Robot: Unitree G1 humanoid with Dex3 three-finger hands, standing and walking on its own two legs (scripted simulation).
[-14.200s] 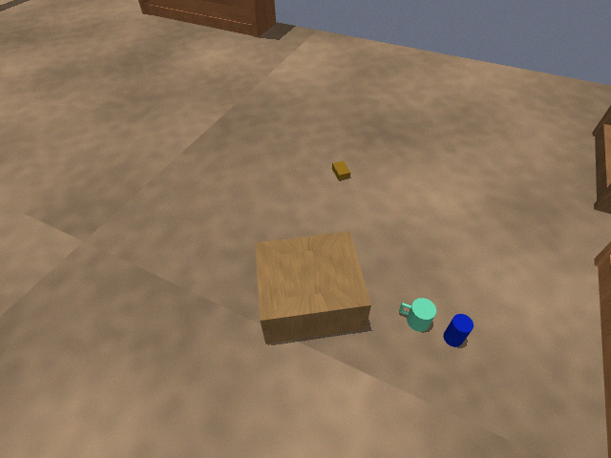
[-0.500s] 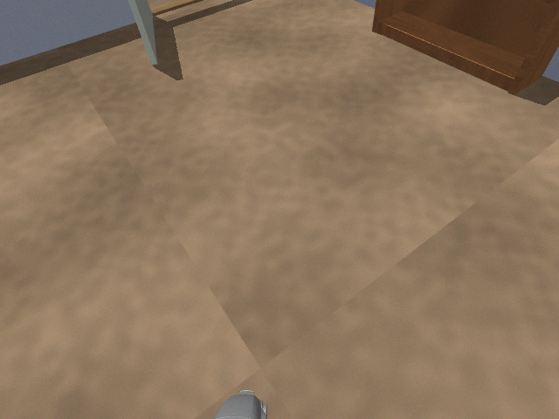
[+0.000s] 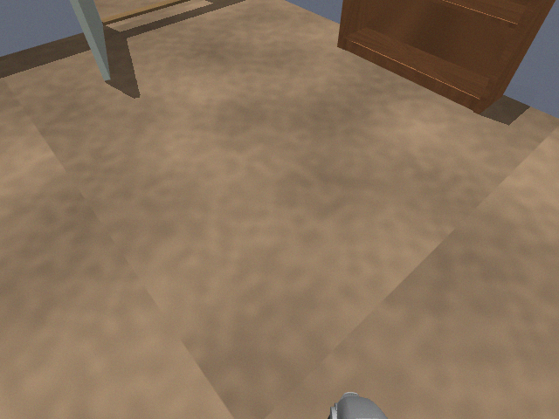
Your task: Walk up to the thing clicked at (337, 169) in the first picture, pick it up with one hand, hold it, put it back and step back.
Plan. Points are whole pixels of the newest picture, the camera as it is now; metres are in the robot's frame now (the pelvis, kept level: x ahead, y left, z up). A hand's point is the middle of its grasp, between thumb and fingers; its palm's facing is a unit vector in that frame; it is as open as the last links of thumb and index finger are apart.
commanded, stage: walk up
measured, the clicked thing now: out of the picture +0.12 -1.08 -0.75
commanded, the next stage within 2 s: stand in 1.56 s
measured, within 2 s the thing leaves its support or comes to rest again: neither
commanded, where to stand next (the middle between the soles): +0.20 +0.00 m, yaw +1 degrees
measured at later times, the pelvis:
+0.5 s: pelvis +0.12 +0.00 -0.02, yaw +0 degrees
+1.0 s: pelvis +0.13 +0.00 +0.00, yaw +0 degrees
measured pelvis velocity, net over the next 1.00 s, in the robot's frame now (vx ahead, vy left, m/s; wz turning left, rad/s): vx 0.13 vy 0.00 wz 0.00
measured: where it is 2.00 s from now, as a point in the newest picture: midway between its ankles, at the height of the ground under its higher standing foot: outside the picture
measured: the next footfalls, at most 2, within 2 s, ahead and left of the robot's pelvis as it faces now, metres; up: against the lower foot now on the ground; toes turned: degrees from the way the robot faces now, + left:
right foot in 0.08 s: +0.15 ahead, -0.13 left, +0.00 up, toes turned -1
left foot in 0.50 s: +0.24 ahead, +0.13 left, +0.00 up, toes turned +2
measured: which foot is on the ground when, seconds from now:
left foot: down 0.00-0.12, up 0.14-0.48, down 0.50-1.00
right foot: up 0.00-0.06, down 0.08-1.00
